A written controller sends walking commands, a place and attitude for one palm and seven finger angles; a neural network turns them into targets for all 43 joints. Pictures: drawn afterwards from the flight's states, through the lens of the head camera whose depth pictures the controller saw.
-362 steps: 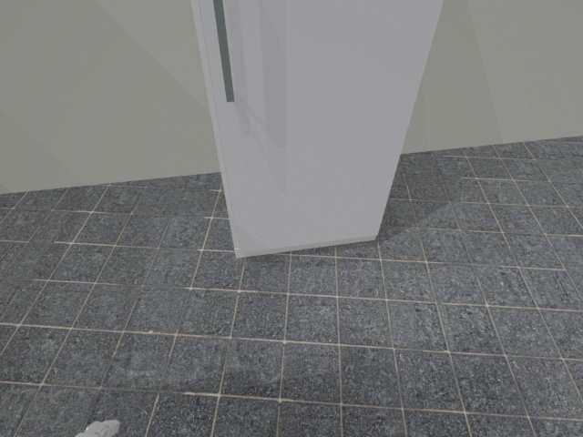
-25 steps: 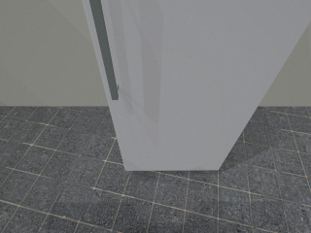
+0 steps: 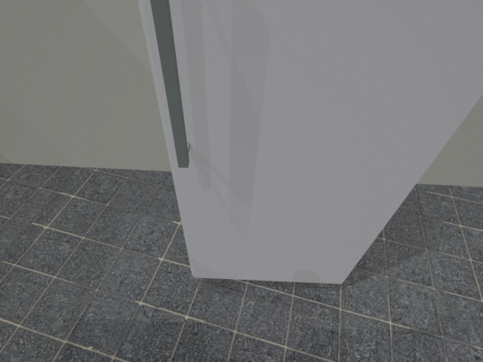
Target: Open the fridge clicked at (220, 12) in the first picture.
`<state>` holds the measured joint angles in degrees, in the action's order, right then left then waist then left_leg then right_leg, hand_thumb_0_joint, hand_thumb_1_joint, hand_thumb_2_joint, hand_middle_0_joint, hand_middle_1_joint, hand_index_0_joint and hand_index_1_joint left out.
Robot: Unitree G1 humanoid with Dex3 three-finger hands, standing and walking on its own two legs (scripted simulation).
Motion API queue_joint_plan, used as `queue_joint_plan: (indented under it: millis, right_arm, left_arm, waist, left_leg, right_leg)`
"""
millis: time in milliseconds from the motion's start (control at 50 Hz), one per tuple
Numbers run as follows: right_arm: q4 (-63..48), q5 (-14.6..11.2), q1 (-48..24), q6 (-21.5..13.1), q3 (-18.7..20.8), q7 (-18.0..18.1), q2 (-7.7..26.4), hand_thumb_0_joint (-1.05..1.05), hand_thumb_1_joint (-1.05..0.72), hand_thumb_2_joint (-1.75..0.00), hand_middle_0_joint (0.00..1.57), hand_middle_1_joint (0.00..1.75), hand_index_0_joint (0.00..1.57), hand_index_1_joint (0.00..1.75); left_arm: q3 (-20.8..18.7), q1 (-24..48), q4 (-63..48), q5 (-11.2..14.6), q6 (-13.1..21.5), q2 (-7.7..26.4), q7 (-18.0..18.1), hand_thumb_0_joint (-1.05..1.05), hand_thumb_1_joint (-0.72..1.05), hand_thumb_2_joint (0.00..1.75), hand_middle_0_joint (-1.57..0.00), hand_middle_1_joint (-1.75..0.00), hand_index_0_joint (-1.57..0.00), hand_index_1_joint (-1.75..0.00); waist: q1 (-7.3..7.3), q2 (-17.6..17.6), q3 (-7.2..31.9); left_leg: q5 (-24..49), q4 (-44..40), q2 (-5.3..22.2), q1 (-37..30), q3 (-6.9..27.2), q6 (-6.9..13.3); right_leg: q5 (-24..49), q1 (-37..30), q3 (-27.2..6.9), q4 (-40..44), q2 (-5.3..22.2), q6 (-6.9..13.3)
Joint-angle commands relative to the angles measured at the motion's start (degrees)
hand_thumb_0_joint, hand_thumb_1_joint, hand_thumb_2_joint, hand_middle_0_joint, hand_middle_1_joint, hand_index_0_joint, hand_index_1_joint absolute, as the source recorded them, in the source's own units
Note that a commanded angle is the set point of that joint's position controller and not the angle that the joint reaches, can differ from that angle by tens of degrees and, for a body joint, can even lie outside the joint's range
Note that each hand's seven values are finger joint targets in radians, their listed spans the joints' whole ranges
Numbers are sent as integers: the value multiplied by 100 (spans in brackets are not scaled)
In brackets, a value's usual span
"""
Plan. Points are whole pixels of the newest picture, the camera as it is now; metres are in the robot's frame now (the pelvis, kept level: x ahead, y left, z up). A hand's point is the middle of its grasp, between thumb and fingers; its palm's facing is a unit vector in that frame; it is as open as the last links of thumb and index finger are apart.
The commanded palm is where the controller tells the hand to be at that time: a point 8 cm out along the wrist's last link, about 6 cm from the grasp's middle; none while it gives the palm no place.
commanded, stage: come to a stop and stand still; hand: left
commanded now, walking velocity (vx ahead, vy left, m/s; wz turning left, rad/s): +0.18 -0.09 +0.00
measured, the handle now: (170, 50) +0.50 +0.16 +0.27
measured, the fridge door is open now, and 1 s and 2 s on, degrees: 0 0 0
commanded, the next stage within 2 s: look again from close up in 1.82 s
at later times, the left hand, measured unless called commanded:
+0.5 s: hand out of the picture +0.08 +0.17 -0.16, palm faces +0.07 -0.97 -0.24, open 7.3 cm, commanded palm none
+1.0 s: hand out of the picture -0.03 +0.19 -0.16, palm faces +0.02 -0.99 -0.15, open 7.4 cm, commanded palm none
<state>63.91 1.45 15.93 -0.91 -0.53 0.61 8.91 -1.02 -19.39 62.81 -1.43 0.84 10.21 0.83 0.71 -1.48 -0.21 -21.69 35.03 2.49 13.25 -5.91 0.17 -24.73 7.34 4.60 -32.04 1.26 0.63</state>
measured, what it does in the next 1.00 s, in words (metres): steps on the spot: right foot, then left foot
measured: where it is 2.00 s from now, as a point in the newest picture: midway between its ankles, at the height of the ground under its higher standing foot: outside the picture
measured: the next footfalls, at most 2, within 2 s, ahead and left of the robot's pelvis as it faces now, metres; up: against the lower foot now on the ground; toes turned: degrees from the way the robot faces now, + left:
right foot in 0.24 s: +0.08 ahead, -0.12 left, +0.00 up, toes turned -6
left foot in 0.62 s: +0.05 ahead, +0.08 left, +0.00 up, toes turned +2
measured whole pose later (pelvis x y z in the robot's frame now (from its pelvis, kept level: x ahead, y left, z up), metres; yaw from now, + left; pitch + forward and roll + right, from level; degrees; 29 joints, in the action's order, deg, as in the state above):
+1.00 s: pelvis -0.02 +0.02 +0.02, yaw +0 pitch +1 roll -1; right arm 59.8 1.8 17.1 -0.8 0.9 2.0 8.2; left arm -2.2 -17.4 61.4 -1.9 -2.8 10.1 0.2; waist -0.7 -2.2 -1.0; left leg -8.5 21.7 0.2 14.0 -5.6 3.3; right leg -24.8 17.9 1.7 -45.0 2.4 -1.4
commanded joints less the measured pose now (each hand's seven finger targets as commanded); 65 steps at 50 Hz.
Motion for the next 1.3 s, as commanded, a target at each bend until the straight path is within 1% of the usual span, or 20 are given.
queue_joint_plan:
  millis: [0, 40, 80, 180, 240, 280, 420, 500, 560, 580, 600, 620, 740, 940, 1000, 1040, 1080, 1120, 1140, 1280]
  right_arm:
    - [-18, 10, 897, -191, 209, 69, 807, 0, -90, -90, 20, 30, 20, 30]
    - [203, 34, 1692, -185, 245, 194, 950, 0, -90, -90, 20, 30, 20, 30]
    - [104, 26, 1268, -194, 161, 257, 736, 0, -90, -90, 20, 30, 20, 30]
    - [-263, -91, 217, -162, 267, 238, 930, 0, -90, -90, 20, 30, 20, 30]
    - [-267, -160, 640, -58, 256, 178, 285, 0, -90, -90, 20, 30, 20, 30]
    - [-279, -154, 401, 58, 272, 194, 128, 0, -90, -90, 20, 30, 20, 30]
    - [-547, -97, -173, 220, 339, 81, 162, 0, -90, -90, 20, 30, 20, 30]
    - [-750, -91, -245, 226, 345, 33, 193, 0, -90, -90, 20, 30, 20, 30]
    - [-670, -87, 262, 135, 320, 27, 217, 0, -90, -90, 20, 30, 20, 30]
    - [-628, -87, 450, 73, 339, 35, 428, 0, -90, -90, 20, 30, 20, 30]
    - [-708, -20, 355, 26, 410, 55, 888, 0, -90, -90, 20, 30, 20, 30]
    - [-872, 19, 73, 64, 412, 65, 1116, 0, -90, -90, 20, 30, 20, 30]
    - [-909, -4, -258, -48, 253, 153, 664, 0, -90, -90, 20, 30, 20, 30]
    - [-565, 40, 539, -28, 369, 164, 814, 0, -90, -90, 20, 30, 20, 30]
    - [-440, 34, 530, 13, 382, 137, 847, 0, -90, -90, 20, 30, 20, 30]
    - [-372, -16, 500, 23, 358, 130, 720, 0, -90, -90, 20, 30, 20, 30]
    - [-322, -83, 459, 21, 255, 95, 358, 0, -90, -90, 20, 30, 20, 30]
    - [-331, -55, 398, 40, 150, 46, 93, 0, -90, -90, 20, 30, 20, 30]
    - [-241, -16, 471, 69, 135, 43, 58, 0, -90, -90, 20, 30, 20, 30]
    - [173, -47, 793, 36, 76, 106, 81, 0, -90, -90, 20, 30, 20, 30]
  left_arm:
    - [-117, -180, -219, 15, 94, 454, 22, 0, 90, 90, -20, -30, -20, -30]
    - [-68, 538, -560, 15, 123, 338, 65, 0, 90, 90, -20, -30, -20, -30]
    - [-107, 556, -527, 53, 88, 255, 101, 0, 90, 90, -20, -30, -20, -30]
    - [-186, -376, -210, 41, 70, 380, 70, 0, 90, 90, -20, -30, -20, -30]
    - [-231, -445, -244, 51, 118, 846, 161, 0, 90, 90, -20, -30, -20, -30]
    - [-245, -372, -279, 17, 104, 832, 201, 0, 90, 90, -20, -30, -20, -30]
    - [-340, 70, -612, -39, -20, 909, 250, 0, 90, 90, -20, -30, -20, -30]
    - [-394, 320, -797, -73, -69, 1002, 228, 0, 90, 90, -20, -30, -20, -30]
    - [-369, 593, -890, -17, -128, 915, 203, 0, 90, 90, -20, -30, -20, -30]
    - [-311, 611, -937, 7, -165, 727, 185, 0, 90, 90, -20, -30, -20, -30]
    - [-244, 501, -1003, 58, -211, 368, 151, 0, 90, 90, -20, -30, -20, -30]
    - [-214, 542, -1008, 43, -223, 339, 155, 0, 90, 90, -20, -30, -20, -30]
    - [-203, 115, -465, -61, -223, 322, -33, 0, 90, 90, -20, -30, -20, -30]
    - [-106, 359, -545, -29, -209, 121, -52, 0, 90, 90, -20, -30, -20, -30]
    - [-78, 100, -400, 20, -161, 9, -23, 0, 90, 90, -20, -30, -20, -30]
    - [-77, -178, -253, 25, -97, 42, 12, 0, 90, 90, -20, -30, -20, -30]
    - [-86, -389, -114, 24, -33, 310, 91, 0, 90, 90, -20, -30, -20, -30]
    - [-67, -139, -152, 68, -17, 560, 98, 0, 90, 90, -20, -30, -20, -30]
    - [-44, -12, -151, 77, 36, 451, 110, 0, 90, 90, -20, -30, -20, -30]
    - [32, -166, -35, 126, 35, 176, 126, 0, 90, 90, -20, -30, -20, -30]
  waist:
    - [-381, 1034, -356]
    - [-650, 1762, -487]
    - [-415, 1027, -475]
    - [216, 447, 67]
    - [50, -743, 573]
    - [206, -1328, 450]
    - [192, -674, 263]
    - [89, -745, 282]
    - [-229, -612, 291]
    - [-306, -63, 304]
    - [-237, 1440, 119]
    - [-216, 1660, -103]
    - [21, 658, -558]
    - [-348, 937, -84]
    - [-236, 1063, 42]
    - [-42, 614, 54]
    - [43, -270, -54]
    - [-87, -768, -402]
    - [-134, -1042, -462]
    - [-115, 152, -890]
  left_leg:
    - [2310, -894, 905, -1024, 1093, 614]
    - [5355, -1336, 1899, -1983, 2327, 1413]
    - [6314, -1127, 1912, -1458, 1718, 1362]
    - [4052, -580, 768, -361, 413, 413]
    - [80, 100, -16, 414, 157, -60]
    - [-1240, 1355, -40, 793, 232, -100]
    - [-687, 2006, -165, 1204, 367, -224]
    - [-366, 1073, -160, 760, 300, -221]
    - [908, -650, -202, -600, 101, -161]
    - [1165, -1205, 124, -1008, 380, -87]
    - [1159, -1892, 1232, -706, 1922, 343]
    - [797, -2368, 1778, 0, 2541, 858]
    - [48, -2654, 1214, 291, 1685, 773]
    - [576, -2382, 1260, -433, 1689, 937]
    - [192, -2301, 1143, -219, 1660, 827]
    - [284, -1918, 913, 210, 1463, 590]
    - [96, -1244, 326, 964, 695, 150]
    - [302, -792, 8, 615, 303, 0]
    - [536, -721, 44, 384, 289, -17]
    - [1393, -1125, 339, 35, 487, -15]
  right_leg:
    - [1108, 1430, 107, -802, 114, 220]
    - [-1101, 2969, -8, -2570, -59, 107]
    - [-981, 2587, -391, -2480, 333, 100]
    - [2256, 183, 40, 574, 185, -47]
    - [6383, -581, -1291, 278, 1855, 848]
    - [7131, -601, -1385, 432, 1994, 1145]
    - [5759, -186, -1073, 693, 1775, 1159]
    - [4485, 247, -1068, 781, 1695, 1080]
    - [2463, 1163, -805, 532, 1265, 611]
    - [1417, 1438, -532, 115, 871, 335]
    - [-187, 1924, -136, -538, 233, -59]
    - [-813, 1819, -225, -1258, 80, -122]
    - [520, 1930, -587, -2447, 171, -158]
    - [-196, 1509, -259, -988, 113, -150]
    - [-56, 982, -156, -233, 1, -79]
    - [820, 142, -135, 949, -5, -69]
    - [583, -471, -958, 1529, 709, 137]
    - [-140, 537, -1469, 2119, 1364, 499]
    - [48, 801, -1359, 2114, 1136, 494]
    - [801, 909, -735, 1576, 519, 259]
